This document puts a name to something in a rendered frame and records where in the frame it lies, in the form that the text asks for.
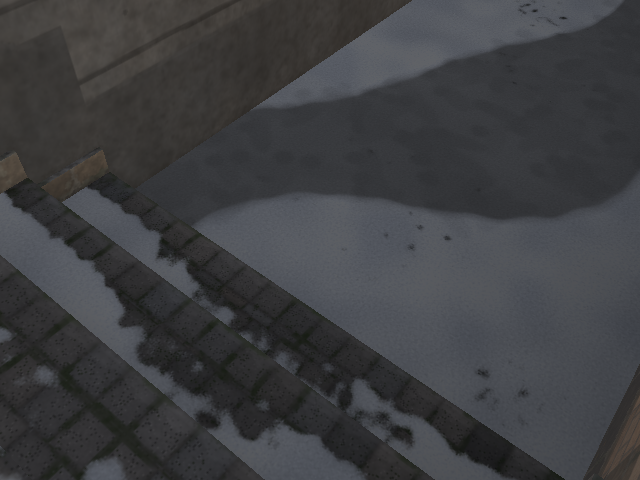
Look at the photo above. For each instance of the stairs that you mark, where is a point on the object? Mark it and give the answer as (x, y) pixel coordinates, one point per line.
(289, 392)

